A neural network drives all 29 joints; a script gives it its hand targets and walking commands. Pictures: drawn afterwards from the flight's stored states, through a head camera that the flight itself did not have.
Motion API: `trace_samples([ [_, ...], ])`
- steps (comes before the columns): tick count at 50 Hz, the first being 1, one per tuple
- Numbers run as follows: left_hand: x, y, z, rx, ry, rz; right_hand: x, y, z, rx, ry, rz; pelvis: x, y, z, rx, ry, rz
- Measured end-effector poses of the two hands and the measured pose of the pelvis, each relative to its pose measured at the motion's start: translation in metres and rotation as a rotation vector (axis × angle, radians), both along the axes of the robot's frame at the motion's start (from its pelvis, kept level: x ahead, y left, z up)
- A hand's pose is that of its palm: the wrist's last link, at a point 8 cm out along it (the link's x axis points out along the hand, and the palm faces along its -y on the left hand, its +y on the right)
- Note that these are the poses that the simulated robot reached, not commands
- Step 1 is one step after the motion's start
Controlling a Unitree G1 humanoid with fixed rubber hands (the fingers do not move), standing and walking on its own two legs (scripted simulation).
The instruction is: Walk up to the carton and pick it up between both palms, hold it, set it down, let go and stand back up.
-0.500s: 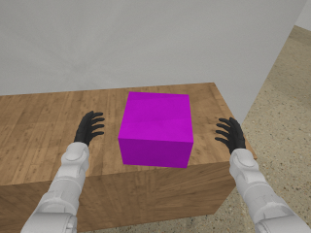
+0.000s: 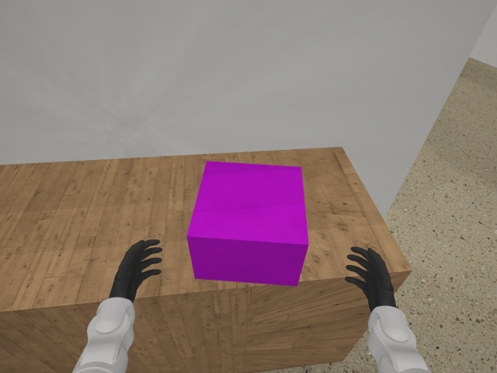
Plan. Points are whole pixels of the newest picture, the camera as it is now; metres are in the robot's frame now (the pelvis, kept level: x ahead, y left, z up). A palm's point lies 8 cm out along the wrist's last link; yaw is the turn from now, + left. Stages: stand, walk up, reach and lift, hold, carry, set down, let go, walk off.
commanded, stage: set down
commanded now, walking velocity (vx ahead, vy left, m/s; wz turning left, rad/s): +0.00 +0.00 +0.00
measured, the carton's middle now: (249, 220) +0.45 +0.02 -0.05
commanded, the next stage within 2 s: let go in 1.36 s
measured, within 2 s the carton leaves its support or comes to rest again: neither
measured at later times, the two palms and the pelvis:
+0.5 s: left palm (120, 330) +0.21 +0.23 -0.03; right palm (382, 338) +0.20 -0.20 -0.03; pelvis -0.01 +0.00 +0.00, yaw -1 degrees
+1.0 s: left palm (117, 357) +0.18 +0.23 -0.06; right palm (391, 360) +0.17 -0.21 -0.06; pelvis +0.01 +0.00 +0.00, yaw -1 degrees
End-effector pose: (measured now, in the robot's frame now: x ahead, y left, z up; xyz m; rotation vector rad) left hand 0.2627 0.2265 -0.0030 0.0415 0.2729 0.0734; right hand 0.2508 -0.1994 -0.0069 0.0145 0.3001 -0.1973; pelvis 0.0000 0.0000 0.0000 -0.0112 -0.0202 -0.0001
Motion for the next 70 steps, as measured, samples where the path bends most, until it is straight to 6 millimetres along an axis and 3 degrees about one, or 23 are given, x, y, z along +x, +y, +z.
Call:
trace_samples([
  [4,-0.032,0.003,-0.017,-0.003,0.037,0.013,-0.027,0.0,-0.009,0.007,0.001,0.0,0.0,-0.001,-0.001,0.001,-0.026,-0.002],
  [8,-0.048,0.003,-0.015,0.007,0.008,0.013,-0.036,0.0,-0.004,0.009,-0.032,0.024,-0.006,-0.002,-0.002,0.003,-0.029,-0.005],
  [14,-0.05,0.003,-0.013,0.02,-0.012,0.014,-0.037,0.001,-0.007,-0.001,-0.024,0.045,-0.011,-0.003,-0.002,0.01,-0.024,-0.005],
  [20,-0.052,0.003,-0.025,0.011,0.06,0.018,-0.048,0.006,-0.026,-0.009,0.07,0.052,-0.01,-0.002,-0.002,0.013,-0.031,-0.006],
  [27,-0.057,0.001,-0.032,0.018,0.121,0.01,-0.055,0.002,-0.028,-0.02,0.096,0.042,-0.005,-0.001,-0.001,0.012,-0.043,-0.016],
  [46,-0.084,0.003,-0.052,0.061,0.323,0.016,-0.075,-0.009,-0.048,-0.056,0.245,0.078,0.007,-0.002,0.002,0.011,-0.052,-0.018],
  [70,-0.109,0.003,-0.076,0.107,0.541,0.022,-0.101,-0.017,-0.07,-0.105,0.417,0.115,-0.001,-0.003,0.002,0.01,-0.049,-0.018],
])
